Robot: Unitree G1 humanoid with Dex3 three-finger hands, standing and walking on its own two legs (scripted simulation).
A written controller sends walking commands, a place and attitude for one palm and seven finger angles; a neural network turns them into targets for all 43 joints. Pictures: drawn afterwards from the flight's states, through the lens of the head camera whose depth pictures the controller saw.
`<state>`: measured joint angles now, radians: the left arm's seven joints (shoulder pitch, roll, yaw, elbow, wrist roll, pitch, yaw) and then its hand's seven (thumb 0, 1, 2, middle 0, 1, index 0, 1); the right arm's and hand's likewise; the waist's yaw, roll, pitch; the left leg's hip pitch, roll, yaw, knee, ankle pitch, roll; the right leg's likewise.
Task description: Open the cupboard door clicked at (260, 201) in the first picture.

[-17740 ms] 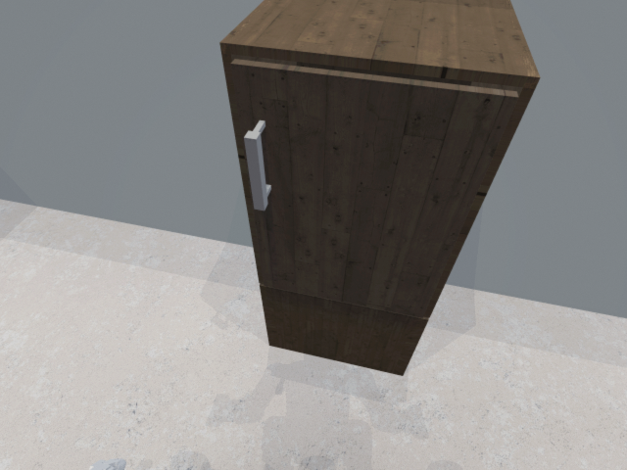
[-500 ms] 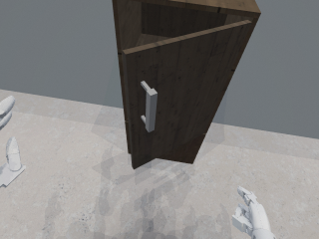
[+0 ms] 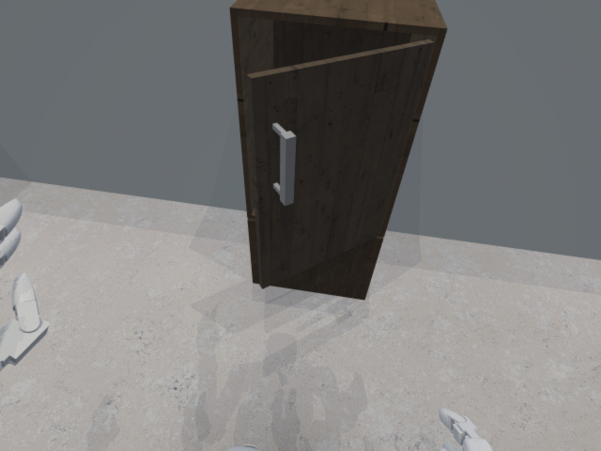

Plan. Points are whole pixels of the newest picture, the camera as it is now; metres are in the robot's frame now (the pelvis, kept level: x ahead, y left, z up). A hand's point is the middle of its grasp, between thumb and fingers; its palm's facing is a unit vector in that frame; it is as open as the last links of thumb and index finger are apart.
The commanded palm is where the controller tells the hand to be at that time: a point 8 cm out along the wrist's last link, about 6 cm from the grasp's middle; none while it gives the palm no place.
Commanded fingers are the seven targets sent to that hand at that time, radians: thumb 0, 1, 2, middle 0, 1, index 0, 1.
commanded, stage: stop stepping back and stand still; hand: left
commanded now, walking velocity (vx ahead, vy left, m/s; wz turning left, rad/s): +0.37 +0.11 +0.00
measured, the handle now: (282, 165) +0.61 +0.09 +0.06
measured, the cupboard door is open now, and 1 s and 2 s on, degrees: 40 40 40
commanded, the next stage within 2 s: let the arm hang, fingers relaxed in 0.48 s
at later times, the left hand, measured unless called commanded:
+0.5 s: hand (13, 350) +0.16 +0.28 +0.16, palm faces +0.44 -0.78 -0.45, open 7.4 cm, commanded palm +0.11 +0.32 +0.18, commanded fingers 0.00 0.90 0.90 -0.20 -0.30 -0.20 -0.30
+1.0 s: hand out of the picture -0.02 +0.22 -0.17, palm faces +0.08 -0.97 -0.22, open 6.9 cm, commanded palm none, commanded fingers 0.00 0.90 0.90 -0.20 -0.30 -0.20 -0.30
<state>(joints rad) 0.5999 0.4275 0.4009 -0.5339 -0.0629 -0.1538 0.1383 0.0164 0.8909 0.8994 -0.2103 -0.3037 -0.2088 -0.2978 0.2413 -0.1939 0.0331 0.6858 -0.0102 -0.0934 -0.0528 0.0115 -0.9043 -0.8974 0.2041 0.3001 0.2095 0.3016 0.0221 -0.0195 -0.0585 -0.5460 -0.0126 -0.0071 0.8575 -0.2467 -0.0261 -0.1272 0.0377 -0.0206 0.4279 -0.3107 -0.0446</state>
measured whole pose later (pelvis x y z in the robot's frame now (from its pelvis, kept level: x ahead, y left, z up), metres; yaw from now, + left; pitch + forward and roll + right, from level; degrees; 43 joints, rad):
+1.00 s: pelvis -0.04 +0.03 +0.00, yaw +4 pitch -1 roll -1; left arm 0.27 0.19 0.02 0.99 0.01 0.02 0.03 -0.04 1.01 0.90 -0.21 -0.30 -0.20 -0.30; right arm 0.27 -0.17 0.00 1.05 -0.02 0.03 -0.01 0.01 -0.91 -0.90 0.20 0.30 0.20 0.30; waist -0.02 0.01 0.07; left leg -0.29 -0.01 -0.04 0.50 -0.19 0.01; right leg -0.21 0.04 0.00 0.49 -0.26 -0.03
